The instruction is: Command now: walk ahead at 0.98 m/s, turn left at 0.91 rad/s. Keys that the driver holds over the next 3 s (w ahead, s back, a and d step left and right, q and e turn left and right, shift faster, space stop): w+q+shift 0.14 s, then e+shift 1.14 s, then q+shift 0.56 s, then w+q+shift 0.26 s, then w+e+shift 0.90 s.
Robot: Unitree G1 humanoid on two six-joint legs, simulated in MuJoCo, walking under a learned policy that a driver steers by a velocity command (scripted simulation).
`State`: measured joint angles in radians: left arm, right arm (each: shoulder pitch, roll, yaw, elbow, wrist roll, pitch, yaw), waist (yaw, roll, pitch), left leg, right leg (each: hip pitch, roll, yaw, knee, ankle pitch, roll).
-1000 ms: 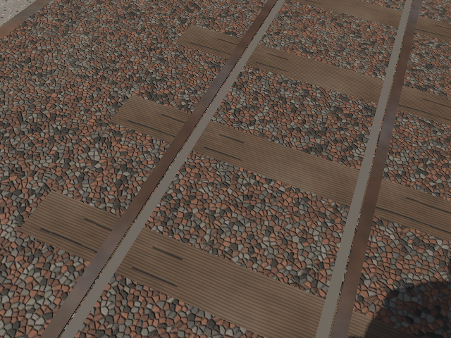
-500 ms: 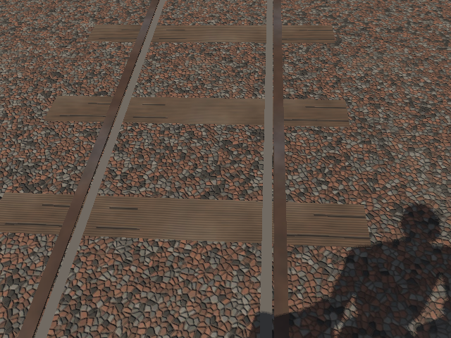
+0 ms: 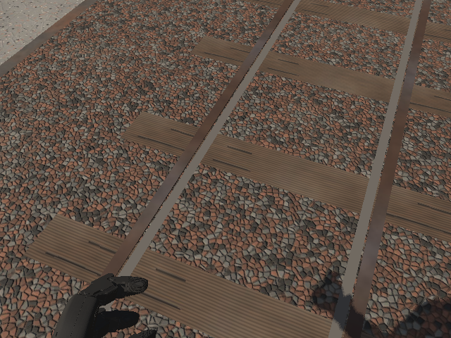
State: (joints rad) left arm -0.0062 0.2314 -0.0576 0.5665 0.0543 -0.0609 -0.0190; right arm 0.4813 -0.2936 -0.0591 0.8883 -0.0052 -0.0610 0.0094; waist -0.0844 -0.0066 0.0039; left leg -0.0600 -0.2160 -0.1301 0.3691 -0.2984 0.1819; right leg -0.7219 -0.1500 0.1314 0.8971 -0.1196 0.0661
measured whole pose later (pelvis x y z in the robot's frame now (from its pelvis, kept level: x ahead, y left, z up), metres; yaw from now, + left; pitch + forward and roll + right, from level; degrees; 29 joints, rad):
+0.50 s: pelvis +0.37 -0.04 -0.01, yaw +5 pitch +1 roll -4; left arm 0.56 0.29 0.05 0.89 -0.01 -0.04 -0.01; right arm -0.05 -0.25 0.03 0.62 -0.05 -0.06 0.02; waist 0.14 0.03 0.06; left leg -0.48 0.00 -0.07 0.55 0.00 0.03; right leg -0.14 0.08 0.11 0.52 -0.37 0.02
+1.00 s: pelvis +0.43 -0.07 -0.01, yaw -21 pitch +0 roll +1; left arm 0.18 0.31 0.08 0.61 0.02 0.07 -0.02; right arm 0.21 -0.31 -0.06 0.68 -0.03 0.04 -0.01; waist -0.01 0.05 0.06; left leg -0.47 0.09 0.07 1.02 -0.51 -0.07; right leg -0.36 0.04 0.00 0.65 -0.29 -0.06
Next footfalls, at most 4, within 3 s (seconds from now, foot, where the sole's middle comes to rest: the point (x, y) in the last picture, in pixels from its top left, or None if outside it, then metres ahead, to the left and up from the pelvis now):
0.16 right None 0.35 -0.19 -0.77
0.50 left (200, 333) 0.53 0.06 -0.77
0.92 right None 0.47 -0.17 -0.77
1.36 left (228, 314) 0.57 -0.02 -0.77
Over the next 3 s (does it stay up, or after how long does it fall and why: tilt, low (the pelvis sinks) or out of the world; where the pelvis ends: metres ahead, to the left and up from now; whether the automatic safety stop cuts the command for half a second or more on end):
stays up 1.15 -0.11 -0.01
